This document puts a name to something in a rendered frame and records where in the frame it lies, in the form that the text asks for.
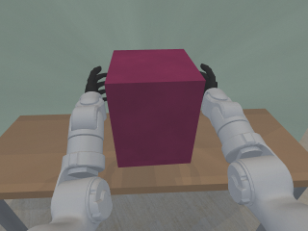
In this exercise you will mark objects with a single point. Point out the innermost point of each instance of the table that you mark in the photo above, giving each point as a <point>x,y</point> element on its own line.
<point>32,150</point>

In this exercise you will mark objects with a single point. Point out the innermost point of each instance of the robot left upper arm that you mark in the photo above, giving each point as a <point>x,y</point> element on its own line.
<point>79,205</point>

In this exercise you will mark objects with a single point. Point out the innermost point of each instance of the left robot hand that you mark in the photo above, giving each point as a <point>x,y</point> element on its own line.
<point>92,84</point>

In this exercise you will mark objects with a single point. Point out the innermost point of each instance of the robot left forearm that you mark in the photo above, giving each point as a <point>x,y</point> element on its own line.
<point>84,154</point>

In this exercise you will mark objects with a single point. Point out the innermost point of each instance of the right robot hand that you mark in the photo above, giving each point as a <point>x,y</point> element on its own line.
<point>209,76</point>

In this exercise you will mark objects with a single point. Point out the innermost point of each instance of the robot right forearm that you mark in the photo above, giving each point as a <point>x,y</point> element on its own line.
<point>235,133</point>

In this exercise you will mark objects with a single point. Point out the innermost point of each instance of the carton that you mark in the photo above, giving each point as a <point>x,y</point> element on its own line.
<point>154,99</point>

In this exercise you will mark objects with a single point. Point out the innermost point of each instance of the robot right upper arm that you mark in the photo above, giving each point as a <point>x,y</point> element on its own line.
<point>264,186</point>

